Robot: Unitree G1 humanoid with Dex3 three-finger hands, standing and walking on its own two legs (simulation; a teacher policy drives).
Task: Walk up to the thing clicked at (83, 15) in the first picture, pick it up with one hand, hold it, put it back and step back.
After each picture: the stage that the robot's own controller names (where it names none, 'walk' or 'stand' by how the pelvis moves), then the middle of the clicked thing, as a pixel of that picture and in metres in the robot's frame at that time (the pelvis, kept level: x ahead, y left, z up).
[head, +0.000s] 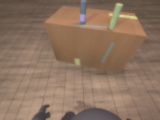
stand; (83, 13) +1.09 +0.15 +0.13
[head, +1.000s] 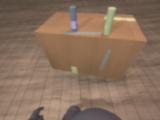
walk; (73, 20) +0.93 +0.25 +0.14
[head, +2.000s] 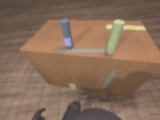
walk; (67, 35) +0.61 +0.24 +0.14
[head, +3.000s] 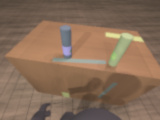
stand; (66, 44) +0.49 +0.21 +0.13
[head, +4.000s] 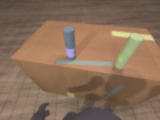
stand; (70, 45) +0.48 +0.17 +0.13
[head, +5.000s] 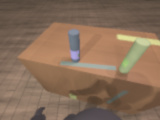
stand; (74, 48) +0.47 +0.14 +0.13
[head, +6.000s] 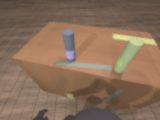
stand; (70, 48) +0.47 +0.17 +0.12
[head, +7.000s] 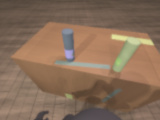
stand; (69, 47) +0.47 +0.18 +0.13
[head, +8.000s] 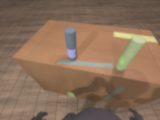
stand; (71, 46) +0.46 +0.20 +0.13
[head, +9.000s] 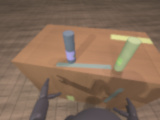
rise first; (70, 49) +0.46 +0.18 +0.13
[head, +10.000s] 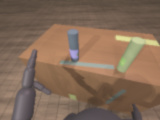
go down; (74, 47) +0.48 +0.18 +0.13
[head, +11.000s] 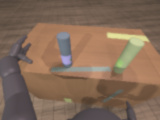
go down; (65, 52) +0.42 +0.17 +0.13
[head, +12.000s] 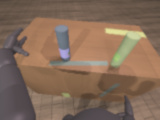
approach; (64, 46) +0.46 +0.17 +0.14
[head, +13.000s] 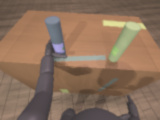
close; (57, 40) +0.47 +0.19 +0.16
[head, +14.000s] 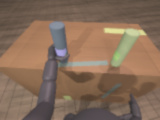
lift; (60, 45) +0.41 +0.17 +0.20
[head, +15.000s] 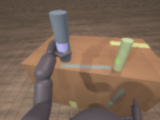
lift; (62, 40) +0.32 +0.17 +0.33
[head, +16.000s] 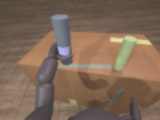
hold; (64, 43) +0.33 +0.16 +0.29
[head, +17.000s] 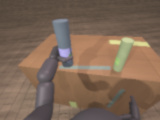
hold; (64, 46) +0.34 +0.16 +0.28
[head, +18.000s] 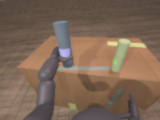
hold; (65, 46) +0.34 +0.16 +0.28
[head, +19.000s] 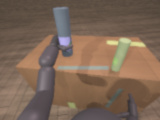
crouch; (64, 35) +0.39 +0.16 +0.33
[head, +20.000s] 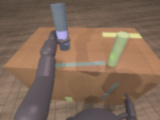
lower; (62, 29) +0.48 +0.17 +0.28
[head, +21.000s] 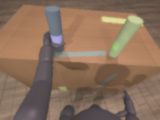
lower; (56, 32) +0.50 +0.19 +0.18
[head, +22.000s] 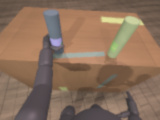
lower; (55, 35) +0.49 +0.19 +0.17
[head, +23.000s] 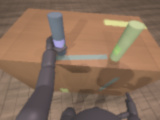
lower; (58, 37) +0.48 +0.19 +0.17
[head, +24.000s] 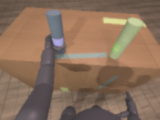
loosen; (57, 35) +0.49 +0.19 +0.17
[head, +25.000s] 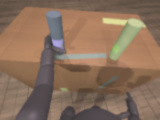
withdraw; (57, 36) +0.48 +0.19 +0.17
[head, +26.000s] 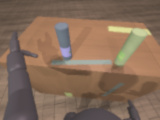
sink last; (65, 44) +0.46 +0.18 +0.15
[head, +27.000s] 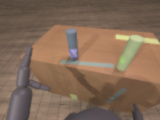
stand; (73, 46) +0.49 +0.19 +0.13
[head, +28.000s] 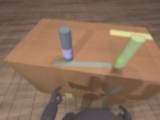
stand; (67, 46) +0.45 +0.18 +0.13
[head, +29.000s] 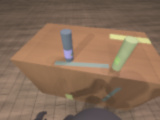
stand; (68, 47) +0.48 +0.19 +0.13
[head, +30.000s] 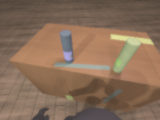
stand; (67, 49) +0.46 +0.19 +0.12
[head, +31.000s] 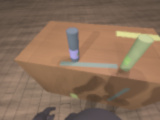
stand; (73, 47) +0.47 +0.13 +0.13
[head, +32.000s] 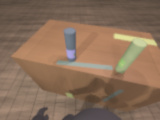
stand; (71, 47) +0.47 +0.17 +0.12
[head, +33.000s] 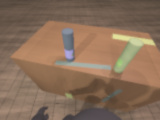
stand; (69, 47) +0.47 +0.18 +0.12
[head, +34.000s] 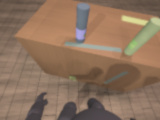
walk; (81, 26) +0.58 +0.10 +0.14
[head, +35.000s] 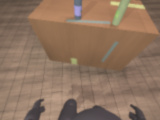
walk; (78, 4) +0.89 +0.21 +0.15
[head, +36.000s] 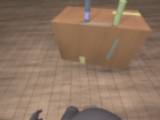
stand; (87, 11) +1.16 +0.14 +0.15
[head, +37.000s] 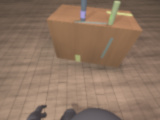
stand; (83, 10) +1.19 +0.17 +0.13
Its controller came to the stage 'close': yes
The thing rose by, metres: 0.21
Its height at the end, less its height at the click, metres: +0.00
